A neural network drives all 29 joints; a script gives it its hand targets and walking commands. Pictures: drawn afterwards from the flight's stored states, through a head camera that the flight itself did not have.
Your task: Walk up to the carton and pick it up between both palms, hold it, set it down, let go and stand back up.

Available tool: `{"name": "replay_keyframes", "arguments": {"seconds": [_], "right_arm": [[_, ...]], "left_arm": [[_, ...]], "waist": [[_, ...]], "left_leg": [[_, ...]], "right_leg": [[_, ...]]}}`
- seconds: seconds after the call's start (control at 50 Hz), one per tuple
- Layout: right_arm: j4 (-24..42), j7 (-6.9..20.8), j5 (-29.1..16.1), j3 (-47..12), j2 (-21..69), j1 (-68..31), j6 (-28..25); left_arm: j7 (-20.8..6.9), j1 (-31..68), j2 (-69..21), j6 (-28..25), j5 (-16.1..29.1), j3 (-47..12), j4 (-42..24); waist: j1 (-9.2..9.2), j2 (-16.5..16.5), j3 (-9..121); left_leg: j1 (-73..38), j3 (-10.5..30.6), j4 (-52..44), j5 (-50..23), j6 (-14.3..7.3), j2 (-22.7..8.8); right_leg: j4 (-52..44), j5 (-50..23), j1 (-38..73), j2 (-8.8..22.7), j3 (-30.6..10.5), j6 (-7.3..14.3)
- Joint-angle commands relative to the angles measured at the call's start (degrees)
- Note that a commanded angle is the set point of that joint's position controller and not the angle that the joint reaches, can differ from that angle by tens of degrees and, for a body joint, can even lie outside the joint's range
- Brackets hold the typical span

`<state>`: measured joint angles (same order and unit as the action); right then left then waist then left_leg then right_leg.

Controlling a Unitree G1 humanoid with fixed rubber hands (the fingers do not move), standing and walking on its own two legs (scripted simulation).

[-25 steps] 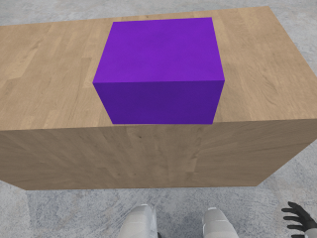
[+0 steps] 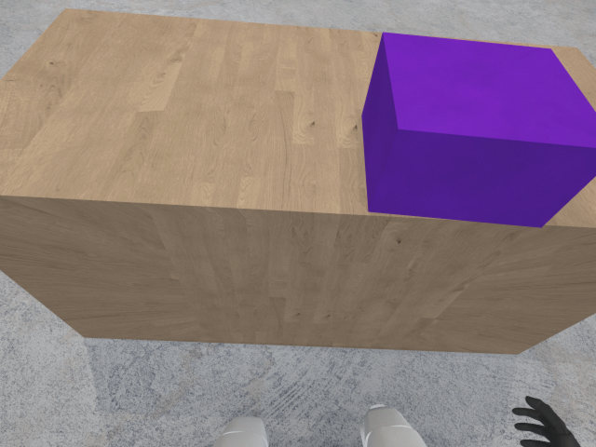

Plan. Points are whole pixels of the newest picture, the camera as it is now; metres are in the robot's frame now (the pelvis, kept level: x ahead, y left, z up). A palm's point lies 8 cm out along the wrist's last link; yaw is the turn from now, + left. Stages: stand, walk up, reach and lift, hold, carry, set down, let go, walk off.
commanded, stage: walk up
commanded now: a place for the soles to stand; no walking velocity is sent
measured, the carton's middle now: (461, 128) +0.57 -0.26 +0.08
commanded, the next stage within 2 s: none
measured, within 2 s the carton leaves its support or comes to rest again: neither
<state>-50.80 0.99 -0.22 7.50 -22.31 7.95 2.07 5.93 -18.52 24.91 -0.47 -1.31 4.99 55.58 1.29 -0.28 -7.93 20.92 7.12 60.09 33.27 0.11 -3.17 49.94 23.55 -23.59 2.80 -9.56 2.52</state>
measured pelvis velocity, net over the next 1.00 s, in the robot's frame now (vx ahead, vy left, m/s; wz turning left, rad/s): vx -0.04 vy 0.04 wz -0.13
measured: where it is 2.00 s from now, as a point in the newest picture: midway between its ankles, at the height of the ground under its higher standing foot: outside the picture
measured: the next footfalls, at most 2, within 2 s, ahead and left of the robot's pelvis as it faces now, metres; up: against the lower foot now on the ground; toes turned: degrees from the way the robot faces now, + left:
right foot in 0.32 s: +0.10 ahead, -0.04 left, +0.00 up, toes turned +6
left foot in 0.44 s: +0.09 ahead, +0.28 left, +0.00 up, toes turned -5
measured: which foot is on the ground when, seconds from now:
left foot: down 0.00-0.30, up 0.32-0.42, down 0.44-0.94, up 0.96-1.00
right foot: down 0.00-0.00, up 0.02-0.30, down 0.32-0.46, up 0.48-0.92, down 0.94-1.00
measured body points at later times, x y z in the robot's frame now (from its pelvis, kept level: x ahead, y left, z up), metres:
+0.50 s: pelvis -0.01 +0.16 -0.01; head +0.01 +0.22 +0.43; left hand +0.10 +0.48 -0.16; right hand +0.00 -0.19 -0.07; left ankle +0.05 +0.29 -0.68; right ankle +0.05 -0.03 -0.66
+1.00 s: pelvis -0.04 +0.04 -0.02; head -0.02 +0.06 +0.43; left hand +0.08 +0.36 -0.14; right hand -0.06 -0.30 -0.11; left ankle +0.04 +0.25 -0.65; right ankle +0.00 -0.11 -0.68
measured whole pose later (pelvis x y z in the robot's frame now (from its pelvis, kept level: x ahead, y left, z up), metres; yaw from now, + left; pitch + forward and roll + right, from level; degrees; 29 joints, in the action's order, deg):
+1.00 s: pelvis -0.04 +0.04 -0.02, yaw -8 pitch -7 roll +2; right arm -57.6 -6.0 1.4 4.3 -20.7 16.8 -3.0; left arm -3.7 -11.7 25.8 3.7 -3.5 7.9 50.9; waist 1.5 6.3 -9.3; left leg 28.5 4.8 65.9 28.7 0.1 -7.5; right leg 64.1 31.7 -27.0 -0.6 -7.3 -0.9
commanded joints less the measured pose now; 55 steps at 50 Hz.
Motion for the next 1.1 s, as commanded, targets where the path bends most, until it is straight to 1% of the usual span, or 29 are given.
{"name": "replay_keyframes", "arguments": {"seconds": [0.0,0.02,0.04,0.06,0.1,0.16,0.22,0.24,0.26,0.28,0.3,0.32,0.34,0.36,0.38,0.42,0.46,0.48,0.5,0.58,0.8,0.84,0.88,0.9,0.92,0.94,0.96,0.98,1.08], "right_arm": [[-6.06,-3.46,0.84,2.98,-18.57,22.13,-5.2],[-3.92,-3.97,-0.56,3.29,-22.16,17.63,-4.82],[-1.74,-4.94,-1.79,3.96,-25.01,9.71,-5.26],[-1.48,-5.5,-1.2,3.95,-22.79,6.54,-5.89],[-2.56,-6.8,-0.83,2.36,-18.96,4.44,-6.18],[-3.74,-7.77,-1.68,2.05,-16.65,2.34,-5.6],[-0.4,-8.6,-2.42,3.66,-17.68,-8.28,-3.91],[1.8,-9.25,-2.68,4.19,-18.05,-17.49,-3.7],[2.05,-10.05,-2.55,3.36,-15.72,-19.57,-4.02],[0.55,-10.08,-2.7,0.93,-9.28,-5.97,-4.5],[-1.65,-10.32,0.12,0.2,-8.27,7.45,-4.94],[-5.48,-9.84,-1.02,0.86,-11.04,18.54,-5.0],[-7.7,-9.48,-0.2,2.79,-16.32,31.0,-5.64],[-7.83,-8.89,-1.45,3.16,-17.3,36.72,-6.0],[-8.83,-8.81,-0.2,3.32,-15.57,40.48,-6.08],[-9.33,-9.18,2.22,2.03,-16.24,31.37,-6.51],[-5.26,-9.41,2.23,2.62,-22.15,16.77,-5.93],[-1.69,-9.18,1.55,3.85,-26.97,7.59,-6.35],[-0.69,-9.18,1.77,3.88,-27.13,3.07,-7.03],[-3.38,-9.11,1.92,2.17,-22.13,9.22,-7.14],[-2.37,-8.23,2.84,3.26,-23.08,13.18,-7.39],[-2.03,-8.08,3.22,3.5,-23.88,10.15,-7.48],[-0.95,-7.78,3.26,3.15,-23.22,3.43,-7.26],[-0.77,-7.59,3.61,2.21,-20.39,0.56,-6.74],[-1.01,-7.5,3.43,0.0,-12.37,1.08,-6.24],[0.01,-8.35,2.61,-2.18,-7.97,3.22,-5.78],[0.61,-8.96,1.63,-1.86,-10.58,5.73,-5.78],[0.37,-8.88,1.01,-0.95,-13.95,4.02,-6.33],[-1.95,-6.73,0.46,-0.36,-14.57,10.15,-6.43]], "left_arm": [[-1.86,0.63,3.22,0.44,-1.71,0.03,-4.74],[-2.18,-4.69,5.12,0.64,-1.42,0.28,-5.85],[-1.89,-1.24,7.51,0.72,-1.48,0.36,-4.89],[-2.01,1.13,10.4,0.75,-1.01,1.13,-3.14],[-2.71,2.99,9.84,1.67,0.36,1.66,-1.44],[-4.02,-0.54,10.33,3.39,-1.13,2.13,-2.28],[-4.45,-12.13,13.52,4.66,-2.6,4.54,-0.41],[-3.99,-23.28,15.51,4.77,-2.51,6.53,1.6],[-3.68,-30.03,14.6,4.3,-1.28,7.54,2.88],[-3.17,-12.33,10.73,3.55,-1.09,5.72,-2.14],[-3.27,7.78,5.53,3.84,-1.31,3.76,-10.07],[-4.53,26.62,6.79,4.63,-3.09,2.8,-16.77],[-4.99,34.25,8.8,4.36,-3.31,3.01,-21.37],[-5.52,36.49,11.91,2.73,-5.74,2.81,-21.5],[-5.53,29.67,9.21,2.49,-5.47,2.79,-18.66],[-5.88,16.96,4.64,3.38,-3.27,2.08,-15.06],[-6.47,5.05,5.5,4.93,-2.8,2.89,-13.05],[-7.23,2.91,10.19,4.97,-3.45,4.26,-11.56],[-7.79,4.86,13.21,4.66,-3.44,5.16,-9.68],[-8.57,6.53,12.85,5.46,-1.98,5.49,-7.38],[-9.23,10.18,11.5,5.17,-1.89,5.33,-10.87],[-9.56,8.37,11.81,4.87,-1.15,5.7,-10.7],[-9.55,-1.76,11.62,4.13,-0.56,6.45,-7.59],[-9.41,-10.83,11.7,3.66,-0.37,7.15,-4.22],[-8.87,-16.71,12.72,3.16,-0.76,7.47,-2.11],[-8.63,-10.68,15.17,3.21,-0.72,7.55,-4.49],[-8.82,0.08,17.01,3.47,-0.53,7.51,-8.27],[-8.35,2.54,19.0,3.34,-0.43,7.67,-10.21],[-6.7,4.27,13.76,1.58,-0.43,5.71,-10.43]], "waist": [[-7.23,-14.13,5.46],[-2.58,-14.44,11.28],[-2.89,-19.83,11.09],[-2.92,-17.89,6.61],[-1.2,-15.42,-4.57],[1.93,-22.26,-4.94],[8.6,-23.68,-0.15],[18.38,-16.68,0.53],[26.01,9.41,4.87],[15.95,37.77,10.1],[0.35,21.76,5.7],[-10.39,8.47,1.06],[-17.32,7.55,-1.13],[-21.28,15.0,-1.64],[-20.62,9.77,0.42],[-11.09,-12.05,1.04],[0.45,-12.5,4.14],[1.98,-15.36,5.1],[2.24,-13.29,1.64],[-0.61,-9.65,-1.88],[-3.71,-14.02,1.69],[-1.65,-14.18,2.75],[5.02,-12.82,5.03],[9.99,-7.08,7.83],[13.72,11.52,5.25],[11.57,23.25,0.02],[5.9,20.63,-2.9],[5.57,18.36,-2.67],[1.85,8.81,1.32]], "left_leg": [[-17.44,15.45,-25.36,-36.03,12.03,-7.02],[-17.73,22.98,-32.22,-53.85,10.35,-15.65],[-12.82,36.57,-41.99,-44.58,8.73,-20.28],[-10.48,36.55,-44.45,-36.18,11.41,-17.82],[-4.61,19.31,-38.83,-47.87,19.14,-9.92],[-7.0,-3.12,-39.44,-71.26,31.42,1.98],[-5.54,-10.85,-33.05,-89.51,36.56,4.9],[3.85,-12.45,-9.06,-99.29,35.73,8.84],[10.99,-17.39,31.73,-72.87,28.23,14.52],[21.84,-7.03,48.74,13.63,11.07,12.64],[6.37,13.43,38.44,15.72,-1.83,0.33],[-12.36,17.81,27.75,16.48,-8.38,-5.11],[-21.39,21.49,19.64,16.82,-11.29,-7.96],[-26.88,16.2,-3.33,11.77,-11.03,-8.36],[-25.33,8.9,-19.73,-3.06,-8.11,-7.3],[-16.17,9.05,-30.84,-11.39,1.77,-5.92],[-0.79,31.67,-44.2,1.99,0.04,-17.21],[5.08,39.79,-53.13,17.71,-4.08,-22.39],[7.26,42.99,-54.73,21.83,-6.39,-22.85],[1.22,23.0,-40.46,9.45,-4.93,-14.86],[-2.89,18.79,-35.3,3.9,-13.1,-17.05],[0.27,18.43,-33.84,-0.38,-13.53,-18.19],[10.94,11.44,-26.18,-8.98,-10.88,-16.14],[21.26,2.29,-13.56,-9.06,-7.39,-10.83],[29.61,-7.37,11.5,-4.1,-3.61,-0.04],[35.51,-3.66,23.08,6.42,-2.37,6.54],[31.97,0.34,24.25,3.97,-3.14,5.94],[29.65,-1.63,23.64,2.68,-2.86,5.54],[24.6,-2.69,15.3,-5.4,-1.95,1.9]], "right_leg": [[31.97,13.7,-25.36,-12.99,-9.08,1.16],[32.08,12.28,-20.15,-12.8,-9.43,0.9],[35.52,14.13,-20.16,-11.36,-9.58,0.23],[37.42,10.83,-20.6,-9.74,-10.7,-0.44],[32.61,1.83,-20.72,-9.45,-10.39,-0.91],[15.82,4.09,-7.02,-13.64,2.66,-1.47],[-4.27,11.81,10.72,-12.56,15.38,-1.47],[-18.19,7.98,23.63,-8.26,18.31,4.48],[-34.56,-17.55,35.06,-2.44,18.32,13.9],[-25.2,-34.23,32.74,7.22,-6.84,19.07],[-14.06,-28.43,-0.02,8.56,-16.03,15.76],[-14.52,-19.24,-30.51,9.53,-13.02,13.03],[-11.6,-13.88,-40.29,8.31,-2.78,9.62],[-12.42,-11.12,-40.34,9.17,-7.04,7.71],[-4.84,-12.41,-30.43,4.79,-7.72,4.99],[16.06,6.62,-25.18,-8.58,-5.19,2.99],[29.62,10.34,-18.24,-11.09,-7.04,1.45],[30.64,11.35,-15.11,-9.3,-6.34,1.43],[32.54,8.56,-15.71,-7.65,-5.88,0.66],[27.63,-0.94,-18.97,-4.09,-2.87,-0.87],[17.24,6.85,-17.91,0.75,3.56,-1.37],[11.17,10.6,-12.07,1.85,3.44,-0.76],[0.34,6.67,4.91,1.53,5.24,1.19],[-5.47,7.44,20.23,-1.28,6.45,1.45],[-15.52,16.46,20.47,-0.84,-2.4,0.63],[-24.92,25.09,9.04,4.68,-21.13,0.64],[-33.81,30.18,0.98,6.06,-30.57,1.3],[-41.46,30.68,1.4,8.39,-37.35,3.18],[-29.62,21.58,7.4,6.96,-25.59,3.56]]}}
